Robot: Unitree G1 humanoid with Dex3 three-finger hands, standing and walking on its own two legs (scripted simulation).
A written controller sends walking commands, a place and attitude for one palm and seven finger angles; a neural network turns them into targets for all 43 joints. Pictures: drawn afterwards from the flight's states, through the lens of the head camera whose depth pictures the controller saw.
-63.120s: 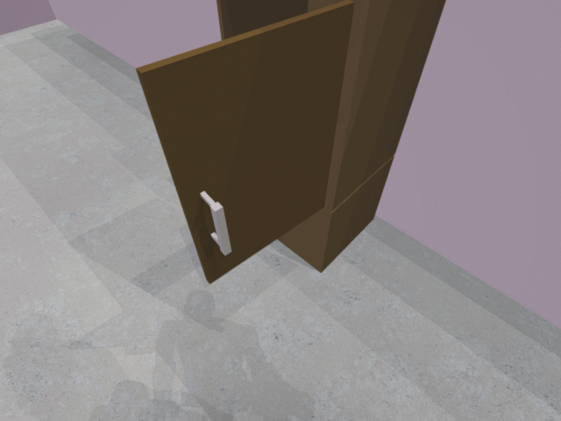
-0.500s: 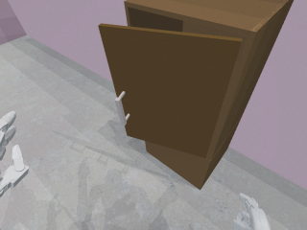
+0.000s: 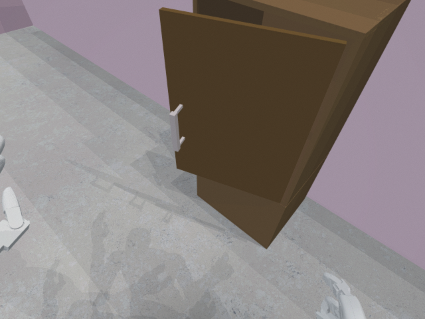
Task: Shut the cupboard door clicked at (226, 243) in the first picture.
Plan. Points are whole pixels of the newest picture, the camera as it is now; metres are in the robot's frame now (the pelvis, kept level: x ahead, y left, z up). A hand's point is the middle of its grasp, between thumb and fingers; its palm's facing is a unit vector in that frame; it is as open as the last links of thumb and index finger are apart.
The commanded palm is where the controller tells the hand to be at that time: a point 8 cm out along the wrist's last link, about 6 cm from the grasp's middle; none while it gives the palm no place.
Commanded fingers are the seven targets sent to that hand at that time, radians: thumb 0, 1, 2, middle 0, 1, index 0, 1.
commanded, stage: step back with the hand held close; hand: left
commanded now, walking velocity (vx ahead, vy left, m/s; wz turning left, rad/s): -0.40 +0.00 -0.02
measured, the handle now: (178, 128) +0.68 +0.16 -0.08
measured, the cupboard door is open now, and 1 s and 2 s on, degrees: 19 19 19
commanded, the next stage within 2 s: stop stepping back and stand still in 1.30 s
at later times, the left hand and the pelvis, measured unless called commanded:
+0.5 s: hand out of the picture +0.16 +0.28 +0.18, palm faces +0.44 -0.75 -0.49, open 7.4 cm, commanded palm +0.08 +0.31 +0.19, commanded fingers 0.00 0.90 0.90 -0.20 -0.30 -0.20 -0.30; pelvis -0.04 +0.00 -0.01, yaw +3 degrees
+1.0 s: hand out of the picture +0.08 +0.30 +0.19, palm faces +0.46 -0.78 -0.42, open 7.4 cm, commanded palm +0.02 +0.33 +0.19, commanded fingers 0.00 0.90 0.90 -0.20 -0.30 -0.20 -0.30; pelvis -0.11 +0.03 -0.01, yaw +0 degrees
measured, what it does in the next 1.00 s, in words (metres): walks backwards: right foot, then right foot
